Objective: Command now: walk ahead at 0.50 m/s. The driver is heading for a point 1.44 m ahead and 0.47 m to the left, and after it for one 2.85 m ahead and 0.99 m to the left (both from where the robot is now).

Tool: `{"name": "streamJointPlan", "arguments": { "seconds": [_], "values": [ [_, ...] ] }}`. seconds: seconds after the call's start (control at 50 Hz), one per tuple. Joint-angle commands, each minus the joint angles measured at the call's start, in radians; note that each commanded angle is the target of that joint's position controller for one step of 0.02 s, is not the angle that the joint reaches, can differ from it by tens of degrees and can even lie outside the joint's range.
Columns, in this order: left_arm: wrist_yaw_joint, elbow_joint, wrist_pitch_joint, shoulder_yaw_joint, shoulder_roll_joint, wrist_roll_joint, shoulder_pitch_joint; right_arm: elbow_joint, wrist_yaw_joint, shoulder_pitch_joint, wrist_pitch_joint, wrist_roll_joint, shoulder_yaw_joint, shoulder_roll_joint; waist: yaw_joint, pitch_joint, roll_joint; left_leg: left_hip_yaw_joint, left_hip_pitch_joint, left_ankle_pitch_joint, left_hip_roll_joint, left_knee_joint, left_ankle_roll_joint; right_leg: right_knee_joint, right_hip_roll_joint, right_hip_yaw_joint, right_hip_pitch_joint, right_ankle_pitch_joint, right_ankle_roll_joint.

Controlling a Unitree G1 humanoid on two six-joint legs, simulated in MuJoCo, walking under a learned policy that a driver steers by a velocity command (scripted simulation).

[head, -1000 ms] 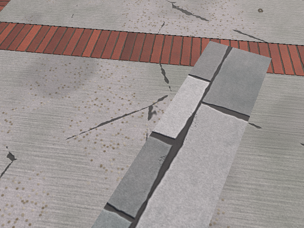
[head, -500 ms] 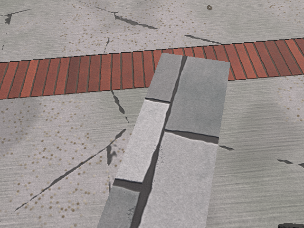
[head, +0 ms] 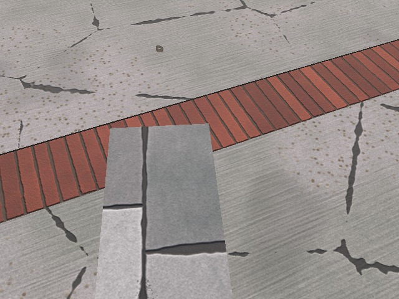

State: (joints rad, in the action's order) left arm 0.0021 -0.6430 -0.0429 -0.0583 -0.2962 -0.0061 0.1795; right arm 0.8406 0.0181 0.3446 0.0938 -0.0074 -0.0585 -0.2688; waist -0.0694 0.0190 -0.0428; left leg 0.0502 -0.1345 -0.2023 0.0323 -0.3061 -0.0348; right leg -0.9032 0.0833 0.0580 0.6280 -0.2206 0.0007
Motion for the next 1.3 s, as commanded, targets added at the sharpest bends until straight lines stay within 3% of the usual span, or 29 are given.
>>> {"name": "streamJointPlan", "arguments": {
  "seconds": [0.02, 0.1, 0.16, 0.18, 0.2, 0.22, 0.24, 0.28, 0.34, 0.48, 0.56, 0.6, 0.64, 0.68, 0.7, 0.72, 0.74, 0.76, 0.8, 0.84, 0.88, 1.02, 1.12, 1.18, 1.2, 1.22, 1.24, 1.26, 1.3],
  "values": [
    [0.013, 0.082, -0.035, 0.008, -0.012, 0.001, -0.082, -0.066, -0.006, -0.064, 0.006, -0.017, -0.037, -0.179, 0.018, 0.011, 0.111, -0.177, -0.033, 0.235, -0.218, 0.143, -0.177, 0.207, -0.009, -0.029, -0.049, 0.145, -0.016],
    [0.028, 0.109, -0.052, -0.002, -0.044, -0.014, -0.170, -0.034, -0.010, 0.017, -0.014, -0.028, -0.042, -0.203, -0.002, 0.011, 0.132, -0.224, 0.017, 0.210, -0.251, 0.089, -0.153, 0.353, -0.051, -0.030, -0.133, 0.180, -0.015],
    [0.024, 0.079, -0.060, -0.031, -0.096, -0.012, -0.056, -0.027, -0.017, 0.010, -0.027, -0.028, -0.039, -0.201, 0.087, -0.043, 0.140, -0.231, 0.003, 0.277, -0.237, -0.047, -0.103, 0.454, -0.074, -0.043, -0.364, 0.157, 0.031],
    [0.013, 0.052, -0.060, -0.053, -0.141, -0.001, 0.063, -0.031, -0.016, 0.011, -0.024, -0.019, -0.026, -0.164, 0.146, -0.124, 0.120, -0.188, -0.063, 0.294, -0.179, -0.213, -0.069, 0.451, -0.035, -0.017, -0.560, 0.160, 0.064],
    [-0.002, 0.038, -0.054, -0.074, -0.221, 0.021, 0.236, -0.069, -0.015, 0.002, -0.019, 0.012, 0.003, -0.082, 0.213, -0.289, -0.026, -0.126, -0.254, 0.018, -0.100, -0.540, -0.020, 0.417, 0.188, 0.201, -0.837, 0.173, 0.133],
    [0.005, 0.023, -0.041, -0.077, -0.256, 0.029, 0.260, -0.089, -0.018, 0.113, -0.005, -0.016, 0.018, -0.032, 0.157, -0.384, -0.285, -0.109, -0.544, -0.400, -0.009, -0.813, 0.016, 0.534, 0.363, 0.589, -1.004, -0.054, 0.257],
    [0.008, 0.022, -0.042, -0.056, -0.166, 0.017, 0.239, -0.074, -0.020, 0.070, -0.006, -0.037, -0.009, -0.137, 0.177, -0.282, -0.162, -0.178, -0.635, -0.364, -0.057, -0.933, 0.018, 0.585, 0.325, 0.587, -0.922, -0.183, 0.239],
    [0.012, 0.016, -0.048, -0.030, -0.094, 0.008, 0.130, -0.091, -0.021, -0.024, -0.015, -0.031, -0.021, -0.151, 0.137, -0.114, -0.071, -0.154, -0.633, -0.198, -0.122, -0.929, 0.018, 0.629, 0.248, 0.338, -0.714, -0.066, 0.195],
    [0.014, -0.004, -0.064, -0.026, -0.054, 0.017, 0.038, -0.095, -0.014, -0.027, -0.046, -0.025, -0.022, -0.102, 0.071, -0.030, -0.081, -0.152, -0.535, -0.090, -0.167, -0.861, 0.036, 0.720, 0.190, 0.142, -0.531, 0.117, 0.187],
    [-0.009, -0.063, -0.069, -0.055, -0.118, 0.015, 0.053, -0.160, 0.012, -0.180, -0.060, -0.015, -0.005, -0.052, 0.088, 0.030, -0.014, -0.116, -0.546, 0.180, -0.162, -0.549, 0.052, 0.776, 0.174, -0.116, -0.526, 0.265, 0.178],
    [-0.014, -0.096, -0.053, -0.070, -0.157, -0.004, 0.102, -0.211, 0.034, -0.301, -0.060, -0.014, -0.001, -0.059, 0.126, 0.066, -0.001, -0.060, -0.527, 0.197, -0.145, -0.398, 0.017, 0.762, 0.200, -0.189, -0.597, 0.263, 0.151],
    [-0.014, -0.111, -0.041, -0.077, -0.174, -0.016, 0.117, -0.235, 0.042, -0.331, -0.062, -0.014, -0.007, -0.074, 0.126, 0.073, -0.005, -0.032, -0.524, 0.130, -0.128, -0.360, -0.013, 0.717, 0.217, -0.212, -0.660, 0.330, 0.134],
    [-0.017, -0.114, -0.027, -0.086, -0.205, -0.024, 0.110, -0.244, 0.044, -0.297, -0.068, -0.011, -0.023, -0.104, 0.088, 0.025, -0.031, 0.026, -0.424, 0.028, -0.069, -0.346, -0.054, 0.589, 0.216, -0.245, -0.698, 0.632, 0.112],
    [-0.021, -0.109, -0.012, -0.078, -0.197, -0.032, 0.098, -0.181, 0.031, -0.042, -0.075, -0.017, -0.075, -0.188, -0.054, -0.121, -0.011, 0.070, -0.053, 0.051, 0.033, -0.277, -0.117, 0.226, 0.157, -0.302, -0.602, 0.796, 0.061],
    [-0.024, -0.089, -0.018, -0.055, -0.142, 0.001, 0.127, -0.150, 0.009, 0.104, -0.086, -0.022, -0.110, -0.286, -0.097, -0.210, 0.128, -0.169, 0.242, 0.084, -0.103, -0.255, -0.180, -0.105, 0.106, -0.309, -0.343, 0.416, 0.005],
    [-0.014, -0.032, -0.044, -0.013, -0.016, 0.027, 0.204, -0.174, 0.010, 0.043, -0.072, -0.022, -0.112, -0.375, 0.036, -0.310, 0.342, -0.765, 0.484, -0.168, -0.322, -0.100, -0.364, -0.412, -0.104, -0.147, 0.052, -0.393, -0.048],
    [-0.004, -0.024, -0.075, -0.026, -0.111, -0.012, 0.084, -0.201, 0.020, 0.059, -0.054, -0.018, -0.085, -0.283, -0.050, -0.357, 0.192, -0.867, 0.497, -0.256, -0.358, 0.019, -0.352, -0.486, -0.083, 0.035, 0.151, -0.380, -0.027],
    [0.001, -0.001, -0.090, -0.034, -0.143, -0.041, 0.012, -0.188, 0.023, 0.032, -0.039, -0.012, -0.070, -0.232, -0.047, -0.219, 0.154, -0.733, 0.405, -0.187, -0.336, 0.031, -0.311, -0.457, -0.047, 0.025, 0.220, -0.279, -0.004],
    [-0.015, -0.019, -0.099, -0.036, -0.135, 0.005, 0.012, -0.202, 0.017, -0.086, -0.033, -0.010, -0.052, -0.174, 0.036, -0.098, 0.070, -0.525, 0.138, 0.033, -0.255, 0.023, -0.257, -0.294, 0.025, 0.027, 0.109, -0.138, 0.003],
    [-0.013, -0.024, -0.077, -0.042, -0.134, 0.015, 0.041, -0.226, 0.008, -0.135, -0.031, 0.007, -0.043, -0.152, 0.082, -0.086, 0.100, -0.456, 0.012, 0.166, -0.219, 0.061, -0.257, -0.225, 0.042, 0.032, 0.006, -0.083, -0.012],
    [-0.013, -0.022, -0.059, -0.036, -0.107, 0.022, 0.032, -0.216, -0.003, -0.120, -0.025, 0.001, -0.046, -0.163, 0.087, -0.070, 0.086, -0.392, -0.050, 0.263, -0.198, 0.078, -0.264, -0.147, 0.030, 0.012, -0.010, -0.039, -0.039],
    [0.010, 0.029, -0.066, -0.006, -0.049, 0.009, -0.200, -0.163, -0.033, -0.018, -0.036, -0.013, -0.050, -0.181, -0.001, -0.011, 0.124, -0.305, -0.097, 0.152, -0.129, 0.072, -0.184, 0.308, -0.052, -0.014, -0.088, 0.340, -0.068],
    [0.035, 0.047, -0.087, -0.015, -0.086, 0.003, -0.244, -0.118, -0.035, 0.050, -0.045, -0.010, -0.046, -0.171, -0.016, 0.011, 0.143, -0.394, 0.064, 0.186, -0.208, -0.021, -0.172, 0.411, -0.059, -0.002, -0.083, 0.254, -0.011],
    [0.026, 0.007, -0.095, -0.040, -0.129, 0.008, -0.082, -0.119, -0.033, 0.021, -0.054, -0.008, -0.043, -0.162, 0.076, -0.059, 0.160, -0.372, 0.098, 0.479, -0.170, -0.190, -0.132, 0.475, -0.089, -0.050, -0.305, 0.186, 0.059],
    [0.021, -0.013, -0.098, -0.053, -0.169, 0.022, 0.065, -0.138, -0.031, 0.006, -0.052, 0.001, -0.027, -0.130, 0.146, -0.196, 0.121, -0.327, -0.001, 0.443, -0.120, -0.405, -0.100, 0.425, 0.015, 0.045, -0.559, 0.223, 0.123],
    [0.019, -0.042, -0.091, -0.077, -0.253, 0.033, 0.202, -0.145, -0.031, 0.129, -0.041, -0.012, -0.008, -0.072, 0.140, -0.360, -0.107, -0.217, -0.342, 0.120, 0.025, -0.768, -0.016, 0.441, 0.224, 0.420, -0.948, 0.090, 0.280],
    [0.031, -0.075, -0.083, -0.065, -0.193, 0.002, 0.246, -0.140, -0.031, 0.139, -0.032, -0.017, -0.003, -0.092, 0.148, -0.363, -0.237, -0.227, -0.539, -0.365, 0.060, -0.935, 0.006, 0.582, 0.305, 0.696, -1.005, -0.135, 0.321],
    [0.029, -0.071, -0.077, -0.045, -0.133, -0.014, 0.195, -0.151, -0.027, 0.043, -0.027, -0.028, -0.022, -0.167, 0.162, -0.200, -0.119, -0.248, -0.633, -0.318, 0.003, -1.002, 0.001, 0.612, 0.284, 0.617, -0.887, -0.269, 0.279],
    [0.024, -0.060, -0.061, -0.025, -0.091, 0.005, 0.090, -0.186, -0.022, -0.093, -0.021, -0.009, -0.020, -0.154, 0.125, -0.022, -0.003, -0.171, -0.624, -0.181, -0.078, -0.919, 0.001, 0.666, 0.201, 0.400, -0.633, -0.141, 0.237]
  ]
}}
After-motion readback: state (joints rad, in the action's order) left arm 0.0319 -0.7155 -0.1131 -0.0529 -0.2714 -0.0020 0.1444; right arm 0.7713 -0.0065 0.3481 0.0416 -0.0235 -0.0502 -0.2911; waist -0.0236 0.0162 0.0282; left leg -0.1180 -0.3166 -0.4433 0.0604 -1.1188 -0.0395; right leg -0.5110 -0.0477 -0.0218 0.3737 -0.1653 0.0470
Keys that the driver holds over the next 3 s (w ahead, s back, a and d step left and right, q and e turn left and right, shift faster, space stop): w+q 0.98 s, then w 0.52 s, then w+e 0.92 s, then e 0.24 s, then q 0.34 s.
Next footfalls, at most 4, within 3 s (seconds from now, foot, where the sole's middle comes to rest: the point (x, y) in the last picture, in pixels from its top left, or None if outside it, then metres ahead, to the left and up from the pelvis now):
0.18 right None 0.26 -0.15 -0.78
0.68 left None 0.48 0.18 -0.78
1.20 right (149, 209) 0.83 0.15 -0.78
1.70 left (54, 195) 0.91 0.52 -0.78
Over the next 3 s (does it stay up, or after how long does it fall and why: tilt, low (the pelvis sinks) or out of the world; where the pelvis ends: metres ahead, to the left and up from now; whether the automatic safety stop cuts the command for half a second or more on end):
stays up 1.38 0.51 -0.01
